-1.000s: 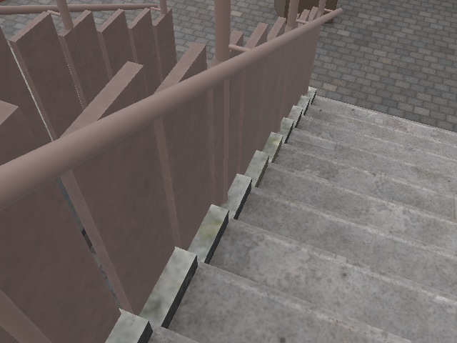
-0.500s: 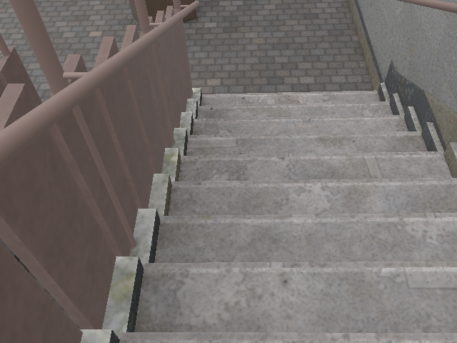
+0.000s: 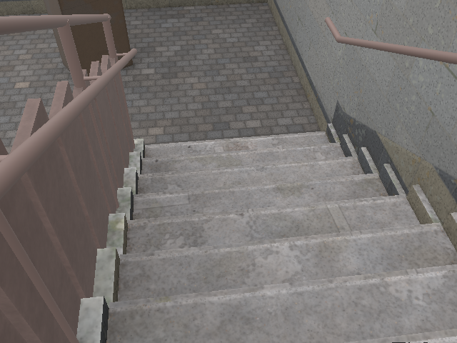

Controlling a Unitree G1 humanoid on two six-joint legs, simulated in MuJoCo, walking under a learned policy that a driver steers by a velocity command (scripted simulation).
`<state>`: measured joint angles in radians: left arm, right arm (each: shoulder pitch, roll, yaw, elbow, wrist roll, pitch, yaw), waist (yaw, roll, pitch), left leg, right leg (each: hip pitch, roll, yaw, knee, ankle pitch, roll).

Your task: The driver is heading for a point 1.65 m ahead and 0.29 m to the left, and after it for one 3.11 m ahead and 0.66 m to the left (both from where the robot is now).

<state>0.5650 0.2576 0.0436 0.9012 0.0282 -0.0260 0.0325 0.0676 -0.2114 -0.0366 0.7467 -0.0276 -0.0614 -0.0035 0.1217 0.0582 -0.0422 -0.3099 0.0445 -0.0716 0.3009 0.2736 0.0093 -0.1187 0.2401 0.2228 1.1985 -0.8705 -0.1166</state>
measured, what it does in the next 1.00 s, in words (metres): goes down: right foot, then left foot 0.15 m lower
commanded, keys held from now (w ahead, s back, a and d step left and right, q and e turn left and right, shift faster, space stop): w+e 0.38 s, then w+q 0.62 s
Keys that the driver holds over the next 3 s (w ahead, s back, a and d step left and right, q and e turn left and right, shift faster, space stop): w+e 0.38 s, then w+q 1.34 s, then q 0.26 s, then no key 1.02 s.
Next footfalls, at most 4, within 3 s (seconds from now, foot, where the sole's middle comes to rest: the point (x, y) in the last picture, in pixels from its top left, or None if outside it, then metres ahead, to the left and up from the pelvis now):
0.56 right None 0.33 -0.19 -0.81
0.92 left None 0.51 -0.04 -0.97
1.38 right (315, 309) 0.86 -0.21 -1.12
2.00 left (240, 270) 1.09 0.10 -1.28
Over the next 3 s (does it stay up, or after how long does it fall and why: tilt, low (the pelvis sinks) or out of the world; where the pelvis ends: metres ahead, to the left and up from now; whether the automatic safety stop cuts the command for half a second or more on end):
stays up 1.11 -0.04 -0.50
